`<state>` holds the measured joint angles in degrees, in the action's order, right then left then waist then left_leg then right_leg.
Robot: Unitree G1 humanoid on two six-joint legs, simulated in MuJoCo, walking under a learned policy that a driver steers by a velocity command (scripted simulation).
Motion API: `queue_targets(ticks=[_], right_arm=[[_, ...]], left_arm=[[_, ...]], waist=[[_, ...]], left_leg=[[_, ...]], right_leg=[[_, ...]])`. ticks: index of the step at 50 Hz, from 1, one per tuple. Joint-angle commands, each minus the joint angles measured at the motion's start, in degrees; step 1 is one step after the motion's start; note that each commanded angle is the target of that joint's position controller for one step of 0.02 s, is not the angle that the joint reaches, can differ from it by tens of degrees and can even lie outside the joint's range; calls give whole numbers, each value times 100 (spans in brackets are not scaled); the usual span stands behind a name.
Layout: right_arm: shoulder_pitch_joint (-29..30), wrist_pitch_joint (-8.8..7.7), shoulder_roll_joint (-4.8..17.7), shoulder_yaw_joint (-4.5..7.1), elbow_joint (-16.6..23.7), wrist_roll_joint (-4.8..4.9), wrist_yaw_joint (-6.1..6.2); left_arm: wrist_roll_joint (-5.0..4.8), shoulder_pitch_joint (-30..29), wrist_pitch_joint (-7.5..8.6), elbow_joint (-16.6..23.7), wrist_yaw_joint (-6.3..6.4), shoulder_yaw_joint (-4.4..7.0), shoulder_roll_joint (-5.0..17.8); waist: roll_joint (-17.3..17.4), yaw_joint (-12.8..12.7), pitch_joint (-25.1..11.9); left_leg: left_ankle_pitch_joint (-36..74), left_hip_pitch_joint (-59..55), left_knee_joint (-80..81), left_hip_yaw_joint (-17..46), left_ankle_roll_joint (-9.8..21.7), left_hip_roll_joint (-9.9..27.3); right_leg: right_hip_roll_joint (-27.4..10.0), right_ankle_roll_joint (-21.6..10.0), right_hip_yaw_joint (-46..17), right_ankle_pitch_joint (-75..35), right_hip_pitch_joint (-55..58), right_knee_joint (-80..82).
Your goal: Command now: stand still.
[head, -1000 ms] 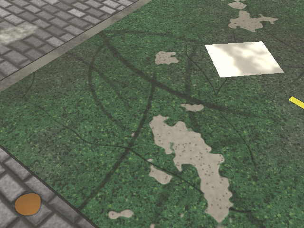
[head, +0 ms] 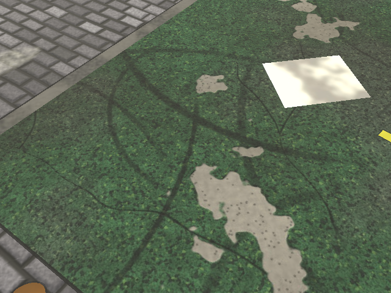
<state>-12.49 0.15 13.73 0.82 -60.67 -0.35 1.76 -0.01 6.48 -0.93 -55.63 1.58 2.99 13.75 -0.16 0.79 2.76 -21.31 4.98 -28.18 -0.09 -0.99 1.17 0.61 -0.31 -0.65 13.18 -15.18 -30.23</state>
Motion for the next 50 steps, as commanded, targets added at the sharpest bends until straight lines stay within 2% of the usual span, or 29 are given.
queue_targets(ticks=[1,22,50], right_arm=[[-248,-54,622,92,91,-6,22],[-911,-135,322,-5,-79,-6,54],[-1461,-169,101,-1,-94,14,54]], left_arm=[[-4,-142,43,109,33,111,626],[-14,35,13,-619,69,13,483],[-31,379,-2,-841,120,-46,348]], waist=[[24,-15,-165],[40,-78,2],[58,-96,56]], left_leg=[[953,873,610,78,78,115],[633,1073,731,31,119,57],[857,1098,776,37,170,43]], right_leg=[[-246,-207,-238,-1364,805,318],[-208,-152,-227,-881,643,470],[-212,-120,-213,-1066,609,459]])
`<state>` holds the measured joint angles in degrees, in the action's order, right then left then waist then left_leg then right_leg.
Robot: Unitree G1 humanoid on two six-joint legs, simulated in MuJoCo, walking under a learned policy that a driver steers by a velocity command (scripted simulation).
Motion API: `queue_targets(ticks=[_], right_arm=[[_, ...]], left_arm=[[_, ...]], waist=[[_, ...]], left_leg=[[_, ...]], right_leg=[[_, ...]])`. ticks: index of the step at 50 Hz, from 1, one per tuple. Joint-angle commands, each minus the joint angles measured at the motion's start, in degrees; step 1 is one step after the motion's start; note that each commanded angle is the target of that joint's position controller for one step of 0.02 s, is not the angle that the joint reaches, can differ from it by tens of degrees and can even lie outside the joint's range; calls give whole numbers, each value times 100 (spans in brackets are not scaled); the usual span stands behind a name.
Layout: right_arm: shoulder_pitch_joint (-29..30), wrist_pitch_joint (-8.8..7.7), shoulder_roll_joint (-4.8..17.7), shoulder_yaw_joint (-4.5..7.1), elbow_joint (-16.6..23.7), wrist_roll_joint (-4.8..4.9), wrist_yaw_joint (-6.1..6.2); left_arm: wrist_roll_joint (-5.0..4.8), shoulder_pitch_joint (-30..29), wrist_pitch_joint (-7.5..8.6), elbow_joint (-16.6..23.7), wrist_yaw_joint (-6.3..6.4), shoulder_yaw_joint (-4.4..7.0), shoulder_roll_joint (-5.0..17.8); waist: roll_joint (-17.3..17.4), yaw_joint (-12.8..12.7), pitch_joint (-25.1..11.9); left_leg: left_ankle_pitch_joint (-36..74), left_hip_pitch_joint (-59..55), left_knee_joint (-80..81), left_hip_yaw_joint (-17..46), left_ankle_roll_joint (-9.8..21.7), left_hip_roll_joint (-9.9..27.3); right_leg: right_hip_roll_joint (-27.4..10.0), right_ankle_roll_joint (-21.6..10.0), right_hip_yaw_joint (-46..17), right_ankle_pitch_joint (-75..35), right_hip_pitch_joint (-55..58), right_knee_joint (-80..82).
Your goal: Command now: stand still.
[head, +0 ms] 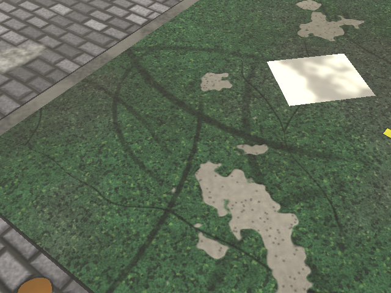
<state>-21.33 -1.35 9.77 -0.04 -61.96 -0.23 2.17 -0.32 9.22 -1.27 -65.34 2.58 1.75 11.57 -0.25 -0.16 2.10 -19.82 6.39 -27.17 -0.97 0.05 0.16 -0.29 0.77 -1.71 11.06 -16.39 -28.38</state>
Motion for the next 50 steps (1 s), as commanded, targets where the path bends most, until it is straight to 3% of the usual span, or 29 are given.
queue_targets(ticks=[1,42,43,44,46,48,50], right_arm=[[-587,-20,491,87,36,2,13],[-829,-35,335,141,63,20,-2],[-938,-27,297,137,4,24,6],[-972,-9,390,174,-7,56,23],[-946,-4,760,294,122,131,67],[-916,-102,1128,440,223,192,77],[-825,-219,987,439,291,137,48]], left_arm=[[-1,116,32,129,21,77,562],[-17,474,50,125,62,81,432],[-13,567,45,74,62,64,361],[-33,575,42,64,64,70,357],[-61,370,117,182,40,98,382],[-94,-52,337,448,-68,60,261],[-169,-225,530,623,-173,76,323]], waist=[[67,-1,124],[72,2,207],[116,7,79],[225,26,179],[694,155,616],[1098,286,1132],[977,253,1328]], left_leg=[[713,957,677,127,68,145],[832,956,714,158,123,136],[253,905,789,142,156,108],[-664,981,897,237,268,125],[-2514,1065,1368,1062,731,658],[-2846,968,1949,2347,1324,1738],[-1898,384,1918,2509,1440,2008]], right_leg=[[-123,-227,-107,-857,730,273],[-143,-164,-82,-919,710,243],[-52,-160,24,-367,763,204],[121,-159,208,482,612,7],[385,-190,558,1742,-284,-766],[-6,-311,426,1307,-1223,-1785],[-369,-462,164,1723,-2051,-2103]])
Over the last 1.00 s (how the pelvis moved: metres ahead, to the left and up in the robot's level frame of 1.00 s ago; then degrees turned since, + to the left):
-0.01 0.01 0.00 -1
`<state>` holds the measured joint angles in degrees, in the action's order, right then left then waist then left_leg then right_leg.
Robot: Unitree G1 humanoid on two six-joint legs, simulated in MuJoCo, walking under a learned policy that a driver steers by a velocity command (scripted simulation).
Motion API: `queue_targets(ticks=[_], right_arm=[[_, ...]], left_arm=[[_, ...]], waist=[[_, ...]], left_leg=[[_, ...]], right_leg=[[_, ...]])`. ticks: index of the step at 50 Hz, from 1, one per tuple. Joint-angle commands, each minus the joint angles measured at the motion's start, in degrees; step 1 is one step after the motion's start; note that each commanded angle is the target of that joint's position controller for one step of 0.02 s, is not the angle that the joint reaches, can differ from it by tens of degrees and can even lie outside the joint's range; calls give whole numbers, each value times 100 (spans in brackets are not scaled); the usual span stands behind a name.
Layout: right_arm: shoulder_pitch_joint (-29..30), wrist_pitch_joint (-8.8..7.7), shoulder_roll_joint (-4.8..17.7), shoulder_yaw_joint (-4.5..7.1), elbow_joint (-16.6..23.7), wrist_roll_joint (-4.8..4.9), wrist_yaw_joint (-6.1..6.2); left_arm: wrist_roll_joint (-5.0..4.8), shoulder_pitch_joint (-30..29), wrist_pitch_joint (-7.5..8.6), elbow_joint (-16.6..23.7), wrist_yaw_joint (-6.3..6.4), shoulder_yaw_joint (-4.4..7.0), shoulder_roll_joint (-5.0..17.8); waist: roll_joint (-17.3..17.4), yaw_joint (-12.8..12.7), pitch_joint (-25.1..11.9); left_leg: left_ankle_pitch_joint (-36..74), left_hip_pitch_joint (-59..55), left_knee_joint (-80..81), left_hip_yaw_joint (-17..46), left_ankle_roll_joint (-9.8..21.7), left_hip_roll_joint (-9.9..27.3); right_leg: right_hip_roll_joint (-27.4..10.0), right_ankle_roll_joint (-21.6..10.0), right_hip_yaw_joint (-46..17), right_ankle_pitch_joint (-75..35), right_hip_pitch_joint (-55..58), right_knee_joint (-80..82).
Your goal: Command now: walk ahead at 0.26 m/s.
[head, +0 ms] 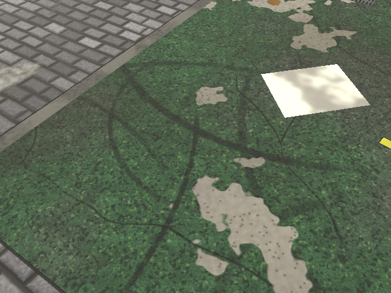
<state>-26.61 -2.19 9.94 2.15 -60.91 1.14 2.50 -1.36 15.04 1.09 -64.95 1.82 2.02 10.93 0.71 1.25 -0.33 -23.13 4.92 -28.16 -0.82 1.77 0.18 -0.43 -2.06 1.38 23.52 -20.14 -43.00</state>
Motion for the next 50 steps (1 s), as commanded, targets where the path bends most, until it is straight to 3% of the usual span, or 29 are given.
queue_targets(ticks=[1,3,4,5,6,7,8,9,10,11,12,14,19,23,26,28,29,30,31,32,33,34,35,36,38,40,42,46,50], right_arm=[[-214,-157,928,221,227,31,-13],[46,-131,958,227,308,100,-64],[80,-108,980,223,342,88,-87],[196,-129,1002,207,404,62,-96],[495,-180,706,110,576,11,-124],[383,-310,178,-6,787,65,-115],[487,-410,438,59,823,198,-137],[679,-470,583,83,888,243,-189],[719,-495,640,115,855,185,-200],[796,-496,734,184,851,109,-195],[781,-456,826,246,833,71,-220],[866,-364,655,245,834,67,-277],[2258,-314,445,139,1376,23,-308],[3034,-358,481,76,1633,64,-420],[3276,-410,586,78,1793,78,-522],[2894,-436,828,180,1751,73,-548],[2294,-432,1034,286,1604,78,-529],[1266,-405,1277,424,1289,89,-487],[251,-371,1716,542,1063,15,-418],[-80,-379,2002,563,902,-103,-477],[133,-403,1449,411,917,-79,-487],[692,-434,1214,336,972,-48,-478],[1261,-465,1058,270,1099,-54,-486],[1562,-496,937,239,1118,-112,-512],[1617,-527,730,178,1002,-167,-545],[1461,-542,822,189,869,-141,-492],[1285,-547,1013,234,790,-172,-388],[982,-507,1110,249,692,-182,-246],[713,-478,1170,241,614,-145,-180]], left_arm=[[-101,-784,374,632,-140,55,411],[-117,-293,471,455,-207,103,390],[-101,318,465,174,-220,180,426],[-80,1013,442,-42,-220,284,548],[-47,1889,442,-162,-176,432,1012],[11,2460,508,-168,-234,469,1473],[82,1831,601,-66,-241,294,1028],[59,1219,645,148,-252,205,762],[66,782,647,298,-286,136,656],[80,619,627,367,-310,97,604],[109,666,584,359,-303,43,461],[116,1005,538,281,-238,23,510],[166,1185,446,391,-85,37,806],[89,1504,424,389,-55,82,905],[38,1537,387,371,-46,132,941],[71,1374,346,435,-46,190,1091],[108,1275,302,462,-53,216,1160],[134,1159,260,512,-62,194,1118],[203,1169,260,673,-83,98,905],[118,2037,397,672,-164,-156,-100],[-54,1560,584,683,-199,-30,476],[-186,937,672,923,-204,63,809],[-153,583,709,1021,-149,77,892],[-58,447,676,1031,-96,140,880],[-12,754,496,972,-78,166,651],[-26,711,370,998,-64,178,551],[-2,245,301,1163,-58,211,639],[18,-442,330,1377,-129,241,641],[18,-1198,368,1650,-245,175,518]], waist=[[782,51,1515],[559,-251,1170],[469,-456,867],[332,-772,546],[-821,-1146,218],[-2104,-1078,-257],[-1203,-723,121],[-759,-529,530],[-442,-360,618],[-348,-272,681],[-392,-214,615],[-467,-216,621],[-335,-411,858],[-426,-577,991],[-475,-458,984],[-667,-123,555],[-796,224,107],[-788,735,-473],[-168,1026,-1259],[1531,431,-2295],[1082,598,-2042],[863,461,-1083],[182,262,-661],[-26,54,-379],[197,-258,-269],[250,-346,-22],[211,-279,217],[173,-80,345],[143,188,517]], left_leg=[[-1121,308,1883,2239,1145,1903],[-454,727,1474,1363,824,1381],[-39,1216,1081,1035,728,1092],[930,1614,339,725,598,825],[1220,2359,-1791,7,211,222],[-672,3542,-3605,103,36,-469],[-613,3989,-4608,790,202,-81],[-13,4212,-4779,821,386,220],[565,4067,-4557,693,453,488],[919,3915,-4206,589,447,652],[1151,3648,-3972,475,417,745],[1315,3578,-3679,256,245,774],[2120,3928,-1972,32,-78,717],[2596,3544,-867,-175,-12,463],[2425,3428,-413,-115,219,378],[2102,2663,-345,-243,413,116],[1947,1859,-408,-370,540,-99],[1962,508,-377,-443,700,-236],[1695,-1347,-475,860,1052,845],[124,-2963,564,4015,2012,2236],[-139,-2708,1220,4578,1761,2101],[341,-1905,1243,3605,1476,1970],[1184,-931,1355,2800,1326,1799],[1788,-131,1485,2199,1225,1593],[2003,546,1810,1591,1210,1321],[2016,843,2084,1172,1271,1254],[1983,806,2288,899,1261,1274],[2251,371,2352,304,1020,1185],[2377,-29,2391,-257,835,1198]], right_leg=[[-427,-239,-161,524,-1657,-277],[-123,-233,307,-206,-179,962],[243,-139,605,-852,981,1236],[326,-139,490,-1036,1917,1320],[-793,-524,-1247,-416,2711,2166],[-2109,-1382,-4165,247,3375,3365],[-2313,-1426,-4398,683,2923,3424],[-2131,-1229,-3575,517,2502,3376],[-1835,-1029,-2766,12,2197,3442],[-1586,-882,-2157,-624,2003,3493],[-1303,-737,-1599,-1138,1899,3536],[-1138,-759,-1104,-2069,1854,3560],[-1111,-854,-659,-2656,1721,3778],[-1174,-837,-416,-2567,1839,3862],[-1394,-744,-310,-3074,2408,3563],[-1461,-619,-218,-4718,2709,2924],[-1395,-541,-119,-5738,2736,2171],[-1144,-380,59,-6074,2297,946],[-797,-204,203,-4317,852,-954],[416,81,-234,428,-1083,-3015],[238,-66,-1027,779,-1670,-3734],[-52,-156,-829,384,-2110,-3860],[-385,-189,-717,-204,-1862,-3567],[-603,-183,-650,-539,-1548,-3216],[-825,-196,-675,-758,-988,-2806],[-906,-133,-588,-853,-1081,-2420],[-979,-26,-591,-1376,-1597,-1955],[-813,19,-661,-2607,-2123,-769],[-583,-25,-354,-3212,-2063,284]])
Over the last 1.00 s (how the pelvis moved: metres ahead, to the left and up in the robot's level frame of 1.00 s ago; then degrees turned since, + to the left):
0.02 0.00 0.00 0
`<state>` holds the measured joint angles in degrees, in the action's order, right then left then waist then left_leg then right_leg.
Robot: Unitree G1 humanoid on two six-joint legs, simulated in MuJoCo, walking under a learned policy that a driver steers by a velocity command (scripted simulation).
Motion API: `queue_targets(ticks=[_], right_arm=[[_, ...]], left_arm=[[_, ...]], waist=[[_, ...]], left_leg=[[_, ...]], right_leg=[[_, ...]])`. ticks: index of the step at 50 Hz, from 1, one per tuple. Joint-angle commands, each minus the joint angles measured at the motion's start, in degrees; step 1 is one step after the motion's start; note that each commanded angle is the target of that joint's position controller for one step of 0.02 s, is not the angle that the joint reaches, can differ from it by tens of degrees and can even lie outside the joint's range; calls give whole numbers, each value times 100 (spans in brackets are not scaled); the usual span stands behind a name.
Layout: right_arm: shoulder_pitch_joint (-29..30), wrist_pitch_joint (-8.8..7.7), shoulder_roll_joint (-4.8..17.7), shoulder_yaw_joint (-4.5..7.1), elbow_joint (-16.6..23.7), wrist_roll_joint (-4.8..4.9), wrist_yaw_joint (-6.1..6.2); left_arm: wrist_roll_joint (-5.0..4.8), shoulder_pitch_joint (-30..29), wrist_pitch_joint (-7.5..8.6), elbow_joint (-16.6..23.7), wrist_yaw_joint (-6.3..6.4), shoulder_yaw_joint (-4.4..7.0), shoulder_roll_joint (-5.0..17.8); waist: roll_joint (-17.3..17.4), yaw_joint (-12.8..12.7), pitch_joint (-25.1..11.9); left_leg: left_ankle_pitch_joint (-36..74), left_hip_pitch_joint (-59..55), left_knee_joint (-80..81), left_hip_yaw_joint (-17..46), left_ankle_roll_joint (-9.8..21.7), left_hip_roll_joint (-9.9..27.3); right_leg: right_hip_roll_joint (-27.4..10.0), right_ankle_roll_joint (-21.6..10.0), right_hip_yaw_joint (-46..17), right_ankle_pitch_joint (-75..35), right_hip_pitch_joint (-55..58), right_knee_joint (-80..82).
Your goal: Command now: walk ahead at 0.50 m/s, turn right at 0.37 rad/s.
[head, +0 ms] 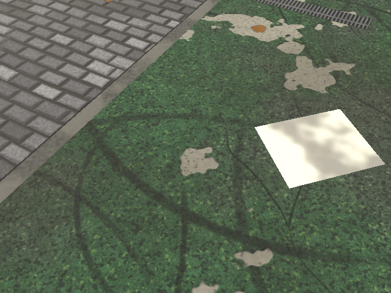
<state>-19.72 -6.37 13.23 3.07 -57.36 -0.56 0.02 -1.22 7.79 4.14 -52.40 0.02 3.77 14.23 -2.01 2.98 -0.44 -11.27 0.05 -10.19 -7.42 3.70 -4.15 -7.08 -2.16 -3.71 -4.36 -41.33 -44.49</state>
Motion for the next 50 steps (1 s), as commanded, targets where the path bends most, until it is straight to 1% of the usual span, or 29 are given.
queue_targets(ticks=[1,4,6,8,9,10,11,12,13,14,15,16,17,19,22,25,28,30,31,32,33,34,35,36,37,38,40,44,50], right_arm=[[-76,-38,847,152,219,32,75],[-279,80,890,176,145,62,86],[-194,171,992,211,186,96,112],[9,253,1179,260,312,98,165],[108,314,1180,250,360,86,190],[150,314,1135,207,439,100,203],[-246,184,617,33,667,-54,137],[-586,-31,413,-97,602,25,27],[-137,-118,940,74,570,250,-38],[264,-126,912,62,714,316,-26],[487,-84,862,83,693,222,36],[505,15,889,144,678,164,93],[358,141,810,153,662,145,123],[97,301,611,144,620,95,192],[292,364,562,146,681,46,244],[750,391,496,106,769,60,222],[1019,422,573,121,802,87,192],[1069,413,617,137,808,65,170],[965,388,602,140,767,38,155],[860,355,650,148,721,-18,143],[776,328,903,194,689,-68,160],[897,354,1216,251,698,-43,188],[997,402,861,188,626,-12,176],[1158,432,628,152,621,30,138],[1276,444,581,138,648,24,118],[1278,431,614,140,633,15,104],[1166,382,661,159,500,37,107],[1152,399,608,151,344,64,153],[1313,499,566,149,198,73,177]], left_arm=[[4,-625,64,471,-100,-20,161],[-7,-1017,68,747,-229,-60,131],[-18,-1062,75,920,-320,-43,192],[-25,-626,61,962,-370,74,426],[-8,131,61,804,-367,206,651],[27,1007,62,616,-294,388,1024],[156,1600,29,545,-163,527,1688],[189,1577,47,607,-162,421,1582],[201,1526,17,587,-166,296,1138],[110,1030,17,654,-163,218,878],[66,599,18,730,-170,160,712],[89,315,17,769,-158,108,572],[172,185,19,786,-162,102,592],[225,113,87,725,-161,117,687],[217,109,63,610,-64,93,678],[205,124,-33,513,8,70,702],[228,216,-97,353,19,33,682],[202,186,-128,268,21,0,628],[156,105,-144,247,31,-25,583],[108,196,-149,192,36,-57,509],[175,420,-124,180,45,-98,389],[253,1062,-96,49,35,-65,390],[235,1081,-126,-16,71,-103,242],[209,723,-193,27,90,-101,333],[166,519,-269,24,119,-71,440],[146,435,-338,6,134,-50,499],[171,489,-403,-50,138,-46,491],[142,514,-363,-206,139,-32,452],[136,647,-385,-450,170,-35,373]], waist=[[394,76,577],[357,192,682],[457,91,633],[739,-238,183],[754,-659,-202],[556,-1098,-692],[-738,-909,-1537],[-981,-699,-2611],[-319,-891,-2350],[-147,-750,-1477],[296,-564,-909],[278,-357,-625],[128,-188,-548],[-13,-8,-527],[-181,0,-602],[-271,-176,-632],[-327,-301,-534],[-356,-279,-419],[-310,-158,-396],[-157,-69,-388],[184,-200,-533],[838,-666,-653],[1204,-647,-692],[1070,-539,-478],[842,-453,-329],[742,-390,-224],[678,-374,-249],[448,-312,-351],[242,-320,-210]], left_leg=[[1274,230,543,317,625,1689],[1702,-517,192,122,579,1911],[2708,-808,-247,-17,490,2022],[4876,-857,-1173,-221,343,2019],[5609,-627,-2229,-314,218,1871],[4982,222,-3612,-382,-39,1599],[1196,2505,-5974,-388,-433,840],[-2585,3571,-7333,794,-539,32],[-2278,3737,-7452,1378,-414,477],[-1896,3922,-7021,1182,-363,770],[-1612,3790,-6528,1072,-392,970],[-1415,3417,-6181,1038,-407,1096],[-1221,2944,-6004,1037,-430,1127],[-868,2649,-5586,968,-542,1061],[-219,2780,-4591,966,-638,1051],[402,2546,-3502,929,-657,1014],[481,2307,-2856,925,-648,915],[274,2139,-2437,919,-556,850],[489,1861,-1983,868,-468,797],[1328,1432,-1353,910,-355,813],[2757,891,-1342,1297,-236,1191],[3403,321,-1684,1546,82,1554],[2625,541,-1614,1657,329,1616],[1768,971,-1486,1622,244,1443],[1400,1150,-1470,1440,89,1238],[1328,1180,-1537,1301,-13,1103],[1479,1084,-1629,1197,-60,1012],[2037,828,-1849,1115,-1,955],[1782,843,-1874,1042,11,864]], right_leg=[[107,-35,201,-399,-25,589],[178,-135,385,81,-317,907],[316,-267,624,671,-168,1024],[715,-476,1018,1238,747,965],[992,-614,1114,1177,1751,1155],[939,-837,726,405,3279,1531],[-684,-1652,-1603,-1235,5630,1288],[-1786,-2473,-3910,-2253,6590,2036],[-1456,-2093,-2836,-2769,6181,1996],[-1204,-1787,-1817,-2913,5305,1983],[-914,-1533,-1293,-2649,4368,2208],[-713,-1404,-935,-2438,3637,2458],[-589,-1357,-708,-2438,3076,2654],[-451,-1414,-337,-2930,2663,2799],[-320,-1297,1,-3023,2829,2793],[-215,-1104,155,-2456,2969,2785],[-312,-1070,-13,-1704,3072,2759],[-378,-1021,-188,-1269,3106,2582],[-318,-912,-206,-969,3059,2394],[-128,-666,-197,-440,2979,2204],[179,-389,-107,289,2827,1928],[611,-174,103,1523,2379,1800],[730,-28,274,2121,2434,1835],[708,17,297,2040,2644,1965],[681,-2,281,1914,2653,1971],[654,-46,236,1771,2610,1977],[580,-70,171,1529,2673,2007],[541,-29,178,980,2756,1918],[528,13,202,1033,2774,1938]])
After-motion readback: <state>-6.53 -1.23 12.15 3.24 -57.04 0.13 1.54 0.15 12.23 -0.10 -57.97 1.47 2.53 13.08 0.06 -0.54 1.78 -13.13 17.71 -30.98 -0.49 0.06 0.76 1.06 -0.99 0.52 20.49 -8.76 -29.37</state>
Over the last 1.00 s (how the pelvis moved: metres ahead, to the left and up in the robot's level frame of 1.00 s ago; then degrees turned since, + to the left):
0.49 0.03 0.01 -3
